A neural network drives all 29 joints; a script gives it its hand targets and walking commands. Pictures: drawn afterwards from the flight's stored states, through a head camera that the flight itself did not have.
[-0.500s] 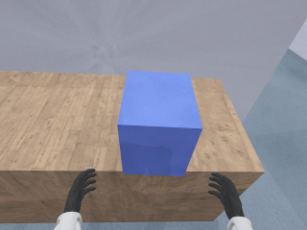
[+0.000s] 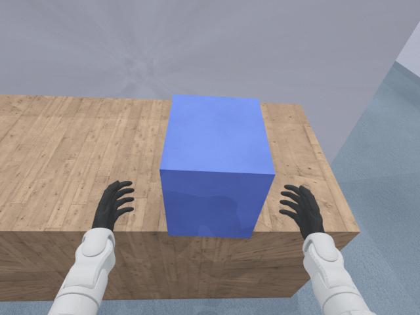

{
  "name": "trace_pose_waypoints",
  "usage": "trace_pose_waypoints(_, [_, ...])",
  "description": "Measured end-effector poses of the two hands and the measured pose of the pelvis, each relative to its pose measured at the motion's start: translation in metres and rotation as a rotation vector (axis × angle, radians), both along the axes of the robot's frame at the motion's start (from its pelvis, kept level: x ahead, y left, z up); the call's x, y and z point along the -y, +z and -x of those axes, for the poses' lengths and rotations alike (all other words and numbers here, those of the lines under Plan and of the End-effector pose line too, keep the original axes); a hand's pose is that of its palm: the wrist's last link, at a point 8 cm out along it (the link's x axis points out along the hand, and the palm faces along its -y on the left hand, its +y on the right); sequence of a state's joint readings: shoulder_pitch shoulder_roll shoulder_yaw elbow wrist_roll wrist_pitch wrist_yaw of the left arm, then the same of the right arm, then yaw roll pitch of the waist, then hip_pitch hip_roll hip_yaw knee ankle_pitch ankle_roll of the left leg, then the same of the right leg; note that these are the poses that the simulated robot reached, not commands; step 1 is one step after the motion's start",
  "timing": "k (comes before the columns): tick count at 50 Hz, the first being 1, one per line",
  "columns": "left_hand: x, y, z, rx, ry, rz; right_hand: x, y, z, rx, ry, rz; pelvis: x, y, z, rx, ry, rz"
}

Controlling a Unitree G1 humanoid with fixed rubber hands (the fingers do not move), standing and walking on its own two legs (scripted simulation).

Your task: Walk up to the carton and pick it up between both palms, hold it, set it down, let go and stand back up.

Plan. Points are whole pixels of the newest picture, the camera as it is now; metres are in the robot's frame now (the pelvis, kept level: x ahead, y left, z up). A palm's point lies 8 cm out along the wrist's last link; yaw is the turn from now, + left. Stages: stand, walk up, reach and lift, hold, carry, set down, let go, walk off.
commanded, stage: reach and lift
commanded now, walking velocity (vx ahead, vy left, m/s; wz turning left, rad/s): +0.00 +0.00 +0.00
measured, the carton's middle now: (212, 167) +0.47 +0.01 +0.00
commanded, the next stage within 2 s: none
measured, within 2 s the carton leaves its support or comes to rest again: neither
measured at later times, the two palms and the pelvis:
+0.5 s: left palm (108, 174) +0.36 +0.22 +0.08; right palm (308, 178) +0.39 -0.19 +0.08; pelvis +0.00 +0.00 +0.00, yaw +0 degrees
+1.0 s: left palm (110, 134) +0.42 +0.22 +0.13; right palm (307, 137) +0.45 -0.18 +0.13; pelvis +0.00 +0.00 +0.00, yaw +1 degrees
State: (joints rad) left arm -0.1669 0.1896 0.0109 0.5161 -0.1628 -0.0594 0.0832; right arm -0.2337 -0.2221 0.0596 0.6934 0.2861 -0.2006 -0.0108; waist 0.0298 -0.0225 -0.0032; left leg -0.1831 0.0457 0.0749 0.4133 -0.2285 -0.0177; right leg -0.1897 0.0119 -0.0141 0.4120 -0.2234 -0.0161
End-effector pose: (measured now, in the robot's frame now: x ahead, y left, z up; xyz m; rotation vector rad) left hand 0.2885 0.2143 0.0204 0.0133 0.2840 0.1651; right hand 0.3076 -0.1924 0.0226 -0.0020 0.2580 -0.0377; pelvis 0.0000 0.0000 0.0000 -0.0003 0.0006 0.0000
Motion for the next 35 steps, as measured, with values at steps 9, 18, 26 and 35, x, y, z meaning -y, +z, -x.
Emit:
trace_pose_waypoints(9, [0.002, 0.019, -0.024, -0.016, -0.017, -0.001, -0.001, 0.019, -0.027, -0.003, 0.002, -0.003, -0.002, 0.002, 0.002, -0.033, -0.004, 0.004])
trace_pose_waypoints(18, [0.0, 0.045, -0.051, -0.012, -0.018, -0.008, -0.003, 0.039, -0.056, 0.009, 0.001, 0.0, -0.002, 0.002, 0.003, -0.07, -0.007, 0.006])
trace_pose_waypoints(26, [-0.002, 0.064, -0.073, -0.013, -0.018, -0.012, -0.004, 0.057, -0.082, 0.015, 0.003, 0.004, 0.0, 0.003, 0.001, -0.098, -0.003, 0.01])
trace_pose_waypoints(35, [-0.003, 0.08, -0.096, -0.019, -0.017, -0.015, -0.006, 0.076, -0.109, 0.013, 0.003, 0.003, 0.003, 0.002, -0.001, -0.136, 0.005, 0.013])
